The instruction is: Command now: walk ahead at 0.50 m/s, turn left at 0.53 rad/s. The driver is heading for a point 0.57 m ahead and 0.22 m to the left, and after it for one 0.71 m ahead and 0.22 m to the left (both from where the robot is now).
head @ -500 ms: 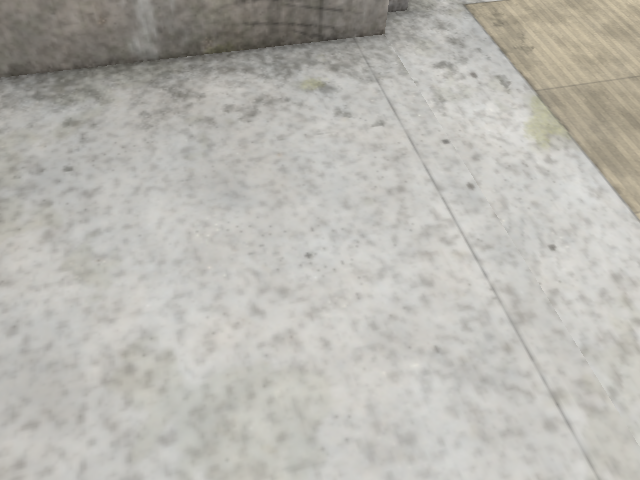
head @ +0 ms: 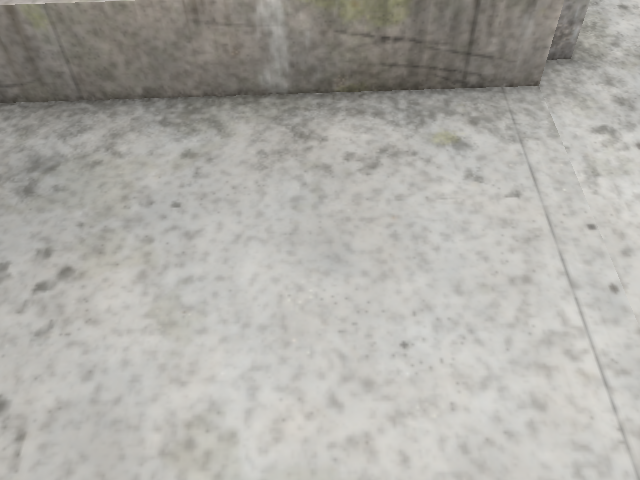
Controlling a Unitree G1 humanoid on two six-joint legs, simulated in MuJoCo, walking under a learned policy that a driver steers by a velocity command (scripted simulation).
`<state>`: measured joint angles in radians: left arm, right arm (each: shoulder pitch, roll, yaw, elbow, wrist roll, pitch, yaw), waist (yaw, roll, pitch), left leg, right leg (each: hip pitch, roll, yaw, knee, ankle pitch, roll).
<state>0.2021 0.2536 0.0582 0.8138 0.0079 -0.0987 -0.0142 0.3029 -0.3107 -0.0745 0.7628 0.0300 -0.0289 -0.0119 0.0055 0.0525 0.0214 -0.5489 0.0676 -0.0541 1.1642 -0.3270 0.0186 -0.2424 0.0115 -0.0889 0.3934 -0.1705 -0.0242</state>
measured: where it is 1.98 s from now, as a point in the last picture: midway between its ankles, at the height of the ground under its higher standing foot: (262, 453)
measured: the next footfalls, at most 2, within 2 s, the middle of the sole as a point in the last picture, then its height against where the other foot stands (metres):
left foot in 0.34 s outside the picture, level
right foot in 0.82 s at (302, 405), level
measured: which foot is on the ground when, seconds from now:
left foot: up 0.00-0.32, down 0.34-0.84, up 0.86-1.00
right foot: down 0.00-0.32, up 0.34-0.80, down 0.82-1.00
